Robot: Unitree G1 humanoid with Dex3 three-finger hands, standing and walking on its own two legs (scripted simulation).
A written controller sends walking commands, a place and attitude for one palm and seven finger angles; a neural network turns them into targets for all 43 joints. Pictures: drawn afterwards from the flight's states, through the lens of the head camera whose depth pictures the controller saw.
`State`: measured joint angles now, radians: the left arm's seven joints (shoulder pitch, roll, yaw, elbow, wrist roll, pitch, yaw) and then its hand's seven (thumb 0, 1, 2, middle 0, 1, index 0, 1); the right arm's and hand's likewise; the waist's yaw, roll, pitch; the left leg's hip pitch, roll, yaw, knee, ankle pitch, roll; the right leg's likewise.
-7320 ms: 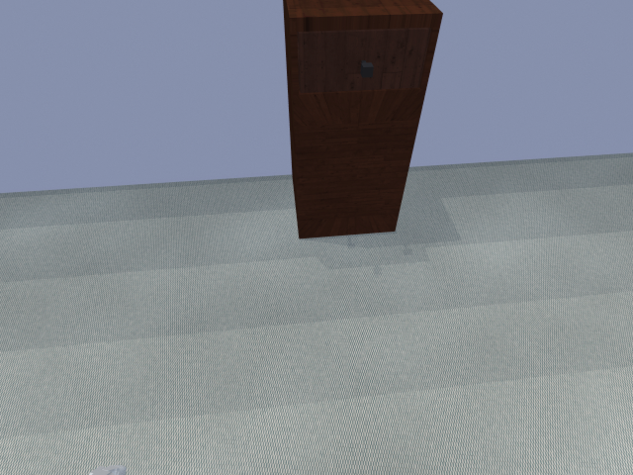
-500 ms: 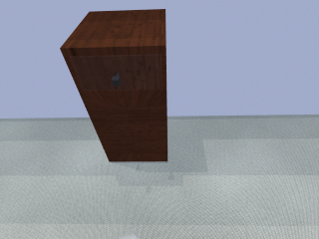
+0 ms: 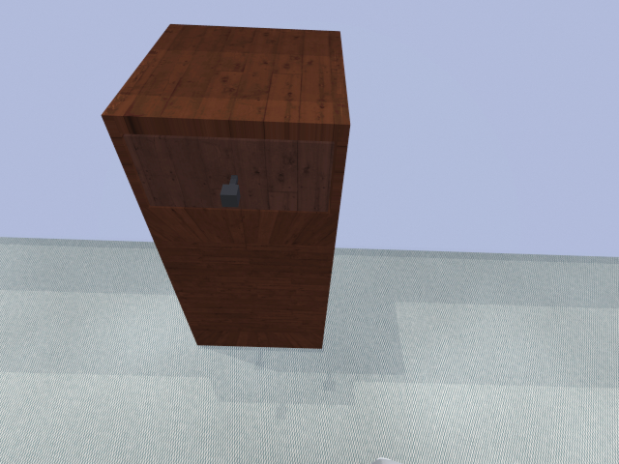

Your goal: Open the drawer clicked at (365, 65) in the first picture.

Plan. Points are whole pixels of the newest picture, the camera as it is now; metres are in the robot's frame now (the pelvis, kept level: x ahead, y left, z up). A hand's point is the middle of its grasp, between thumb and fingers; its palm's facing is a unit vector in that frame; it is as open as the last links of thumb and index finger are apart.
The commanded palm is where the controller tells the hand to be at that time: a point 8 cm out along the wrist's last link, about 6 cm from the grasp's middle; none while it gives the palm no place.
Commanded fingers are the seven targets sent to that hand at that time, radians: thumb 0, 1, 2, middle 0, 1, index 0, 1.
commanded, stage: take the last steps up to it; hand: left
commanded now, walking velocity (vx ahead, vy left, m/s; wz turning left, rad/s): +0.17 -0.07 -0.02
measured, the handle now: (231, 189) +0.59 +0.19 -0.01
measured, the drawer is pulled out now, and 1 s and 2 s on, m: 0.00 0.00 0.00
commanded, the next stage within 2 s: come to a stop and stand still in 0.04 s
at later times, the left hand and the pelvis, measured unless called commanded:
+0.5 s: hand (216, 454) +0.17 +0.15 -0.16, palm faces +0.07 -0.96 -0.26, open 7.3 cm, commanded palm none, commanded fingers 0.00 0.90 0.90 -0.20 -0.30 -0.20 -0.30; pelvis +0.09 -0.04 +0.00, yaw +1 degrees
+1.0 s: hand out of the picture +0.05 +0.22 -0.18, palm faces +0.07 -0.97 -0.23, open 7.4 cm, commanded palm none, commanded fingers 0.00 0.90 0.90 -0.20 -0.30 -0.20 -0.30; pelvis +0.05 +0.04 -0.01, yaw +1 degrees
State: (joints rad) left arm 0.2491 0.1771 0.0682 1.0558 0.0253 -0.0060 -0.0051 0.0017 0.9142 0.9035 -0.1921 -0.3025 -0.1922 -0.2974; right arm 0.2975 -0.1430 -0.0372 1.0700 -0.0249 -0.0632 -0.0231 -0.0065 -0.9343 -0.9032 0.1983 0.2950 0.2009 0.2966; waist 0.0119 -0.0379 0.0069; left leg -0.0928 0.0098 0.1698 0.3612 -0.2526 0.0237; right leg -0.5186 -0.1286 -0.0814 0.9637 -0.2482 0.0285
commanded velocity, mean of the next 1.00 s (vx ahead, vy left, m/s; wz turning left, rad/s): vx -0.07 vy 0.04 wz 0.00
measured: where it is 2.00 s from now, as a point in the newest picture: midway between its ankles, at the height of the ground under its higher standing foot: outside the picture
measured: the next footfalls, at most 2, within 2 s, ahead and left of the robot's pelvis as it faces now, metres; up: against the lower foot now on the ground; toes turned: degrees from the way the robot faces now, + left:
right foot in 0.16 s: +0.17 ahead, -0.10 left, +0.00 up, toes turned +4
left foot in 0.64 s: +0.11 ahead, +0.11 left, +0.00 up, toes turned +5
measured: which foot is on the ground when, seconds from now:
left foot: down 0.00-0.18, up 0.20-0.62, down 0.64-1.00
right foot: up 0.00-0.14, down 0.16-1.00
